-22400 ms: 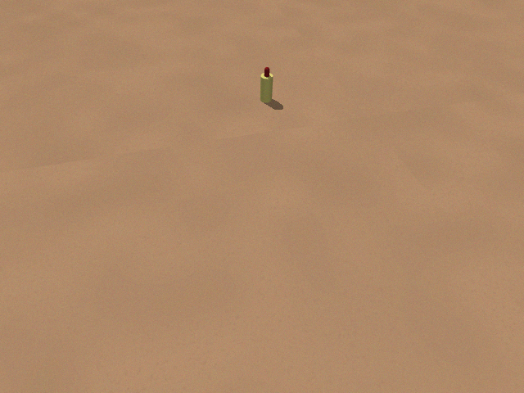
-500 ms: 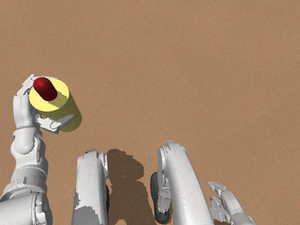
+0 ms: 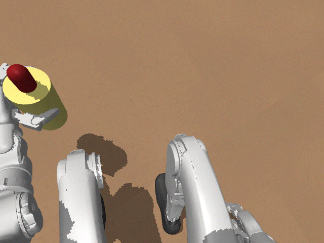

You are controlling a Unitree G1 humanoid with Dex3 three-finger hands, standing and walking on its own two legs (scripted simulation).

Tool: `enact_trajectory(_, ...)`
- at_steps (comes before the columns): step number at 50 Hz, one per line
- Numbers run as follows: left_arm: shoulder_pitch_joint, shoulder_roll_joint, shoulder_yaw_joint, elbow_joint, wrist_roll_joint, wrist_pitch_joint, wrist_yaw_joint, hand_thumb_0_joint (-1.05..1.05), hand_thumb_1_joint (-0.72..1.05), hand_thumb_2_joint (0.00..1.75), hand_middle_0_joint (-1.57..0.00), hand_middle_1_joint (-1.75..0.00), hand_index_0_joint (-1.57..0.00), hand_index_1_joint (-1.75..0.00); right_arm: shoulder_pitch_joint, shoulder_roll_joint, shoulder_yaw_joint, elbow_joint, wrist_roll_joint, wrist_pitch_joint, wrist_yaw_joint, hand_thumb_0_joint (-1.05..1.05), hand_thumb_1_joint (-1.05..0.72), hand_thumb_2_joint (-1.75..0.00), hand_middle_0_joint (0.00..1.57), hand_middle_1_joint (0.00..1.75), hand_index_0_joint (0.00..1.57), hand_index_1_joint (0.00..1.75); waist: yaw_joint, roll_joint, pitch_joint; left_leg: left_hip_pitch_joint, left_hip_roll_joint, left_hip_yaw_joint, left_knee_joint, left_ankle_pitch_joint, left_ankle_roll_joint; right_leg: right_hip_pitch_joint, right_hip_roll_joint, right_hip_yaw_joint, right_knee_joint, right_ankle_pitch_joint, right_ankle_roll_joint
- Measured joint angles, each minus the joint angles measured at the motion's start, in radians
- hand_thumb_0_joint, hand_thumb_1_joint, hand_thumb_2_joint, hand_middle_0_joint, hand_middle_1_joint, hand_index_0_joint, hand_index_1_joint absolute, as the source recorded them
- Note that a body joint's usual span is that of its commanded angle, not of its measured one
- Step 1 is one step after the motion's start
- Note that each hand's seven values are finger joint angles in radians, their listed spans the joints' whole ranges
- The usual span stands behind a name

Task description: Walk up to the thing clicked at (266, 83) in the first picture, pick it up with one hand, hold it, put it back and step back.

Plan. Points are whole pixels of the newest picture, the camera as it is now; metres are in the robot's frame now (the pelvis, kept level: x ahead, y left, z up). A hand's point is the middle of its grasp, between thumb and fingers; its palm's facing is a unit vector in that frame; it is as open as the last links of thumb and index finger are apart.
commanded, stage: crouch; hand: left
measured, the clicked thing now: (37, 98) +0.46 +0.22 -0.07
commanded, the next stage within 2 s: lower in 0.24 s
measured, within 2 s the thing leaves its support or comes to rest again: neither
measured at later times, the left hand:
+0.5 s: hand (41, 105) +0.46 +0.23 -0.13, palm faces +0.16 -0.99 -0.03, open 11.3 cm
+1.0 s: hand (50, 111) +0.47 +0.23 -0.19, palm faces +0.17 -0.99 -0.03, open 11.3 cm
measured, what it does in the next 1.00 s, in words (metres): stands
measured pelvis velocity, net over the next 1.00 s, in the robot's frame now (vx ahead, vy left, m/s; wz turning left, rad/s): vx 0.00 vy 0.01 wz -0.10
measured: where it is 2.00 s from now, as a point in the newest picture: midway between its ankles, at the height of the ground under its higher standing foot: (134, 224)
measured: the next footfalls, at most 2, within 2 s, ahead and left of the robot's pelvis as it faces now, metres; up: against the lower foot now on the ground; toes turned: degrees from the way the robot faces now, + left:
none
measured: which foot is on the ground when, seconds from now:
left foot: down 0.00-1.00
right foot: down 0.00-1.00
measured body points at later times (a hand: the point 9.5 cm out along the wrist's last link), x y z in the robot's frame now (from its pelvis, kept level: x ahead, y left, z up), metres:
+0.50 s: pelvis +0.00 +0.00 -0.03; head +0.23 +0.08 +0.35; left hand +0.45 +0.28 -0.12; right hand +0.09 -0.27 -0.13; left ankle +0.09 +0.13 -0.32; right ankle +0.11 -0.12 -0.32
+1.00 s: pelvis +0.00 +0.01 -0.05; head +0.25 +0.12 +0.31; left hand +0.45 +0.28 -0.19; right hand +0.08 -0.27 -0.12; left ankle +0.09 +0.13 -0.32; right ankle +0.11 -0.12 -0.32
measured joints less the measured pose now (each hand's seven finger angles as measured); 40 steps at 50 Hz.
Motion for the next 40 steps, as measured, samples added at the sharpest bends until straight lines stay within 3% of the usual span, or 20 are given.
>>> enact_trajectory(22,0.02,0.047,0.01,-0.02,-0.006,-0.025,0.008,-0.04,-0.56,1.09,-0.61,-1.01,-0.64,-1.04,-0.048,-0.027,0.058,-0.02,-0.039,0.021,0.017,0.0,-0.92,-0.91,0.2,0.3,0.21,0.3,-0.014,-0.027,0.082,-0.057,-0.006,-0.042,0.106,-0.018,0.0,-0.036,0.006,-0.031,0.074,-0.007,0.01)
enact_trajectory(28,-0.004,0.083,0.027,0.05,-0.008,-0.064,0.011,-0.04,-0.56,1.09,-0.62,-1.0,-0.65,-1.03,-0.072,-0.034,0.096,-0.027,-0.059,0.026,0.027,0.0,-0.92,-0.91,0.2,0.3,0.21,0.3,-0.031,-0.044,0.121,-0.065,-0.004,-0.06,0.137,-0.021,0.003,-0.036,0.013,-0.045,0.088,-0.001,0.016)
enact_trajectory(40,0.017,0.136,0.047,0.063,0.008,-0.114,0.037,-0.04,-0.56,1.09,-0.62,-1.0,-0.65,-1.03,-0.096,-0.045,0.167,-0.047,-0.105,0.038,0.039,0.0,-0.92,-0.91,0.2,0.3,0.21,0.3,-0.057,-0.094,0.2,-0.069,-0.007,-0.1,0.187,-0.028,0.0,-0.025,0.021,-0.076,0.109,0.006,0.022)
